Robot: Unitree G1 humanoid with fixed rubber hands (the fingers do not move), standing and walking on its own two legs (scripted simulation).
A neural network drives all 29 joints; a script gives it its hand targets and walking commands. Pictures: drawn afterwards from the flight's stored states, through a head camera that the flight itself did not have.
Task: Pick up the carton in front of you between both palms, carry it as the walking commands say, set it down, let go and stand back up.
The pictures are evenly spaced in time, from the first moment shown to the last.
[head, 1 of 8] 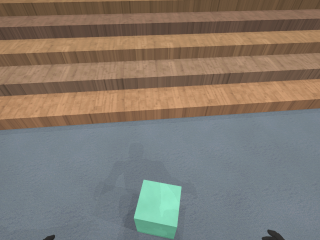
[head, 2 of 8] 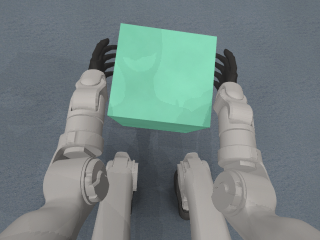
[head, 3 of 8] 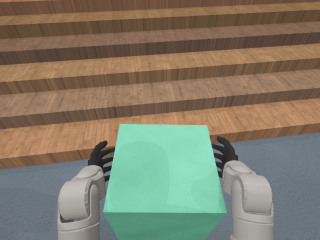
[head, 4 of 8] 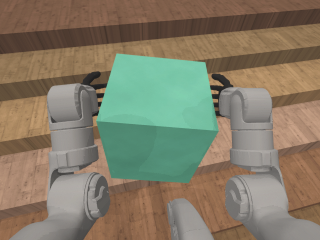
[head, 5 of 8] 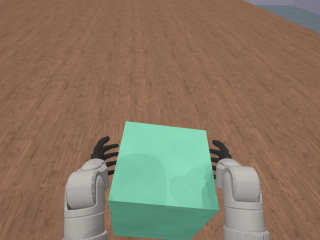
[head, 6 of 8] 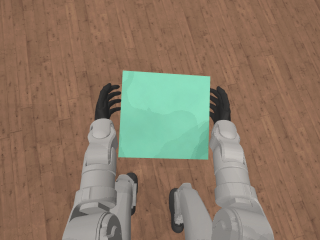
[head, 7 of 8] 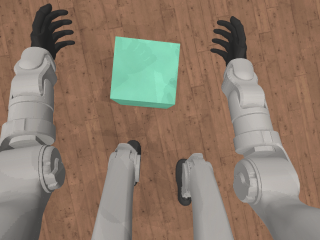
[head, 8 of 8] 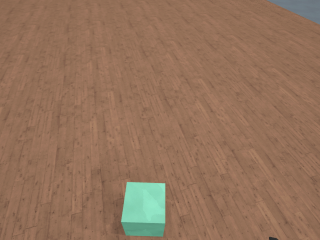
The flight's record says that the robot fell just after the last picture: no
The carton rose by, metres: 1.97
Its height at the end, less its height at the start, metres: +1.23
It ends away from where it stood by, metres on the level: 5.28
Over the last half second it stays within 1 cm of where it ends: yes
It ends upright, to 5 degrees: yes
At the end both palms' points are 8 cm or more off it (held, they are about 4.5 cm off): yes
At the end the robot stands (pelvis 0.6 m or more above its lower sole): yes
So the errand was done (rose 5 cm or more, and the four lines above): yes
